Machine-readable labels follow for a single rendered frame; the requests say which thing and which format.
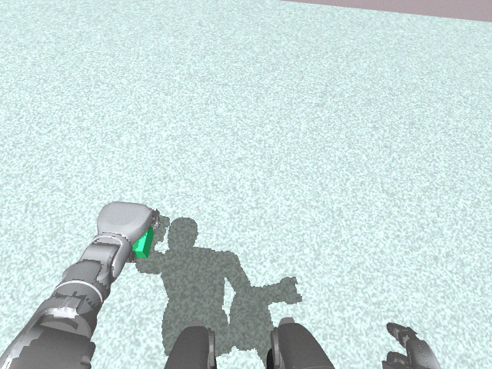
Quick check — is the left robot hand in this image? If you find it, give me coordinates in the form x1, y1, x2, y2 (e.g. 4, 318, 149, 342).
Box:
97, 201, 160, 263

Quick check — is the cube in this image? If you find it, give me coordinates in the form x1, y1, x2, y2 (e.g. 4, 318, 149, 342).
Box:
132, 226, 154, 258

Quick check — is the right robot hand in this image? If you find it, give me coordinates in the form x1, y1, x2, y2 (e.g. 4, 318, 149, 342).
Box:
382, 322, 441, 369

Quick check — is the left robot arm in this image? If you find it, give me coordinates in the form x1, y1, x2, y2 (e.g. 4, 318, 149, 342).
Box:
0, 232, 131, 369

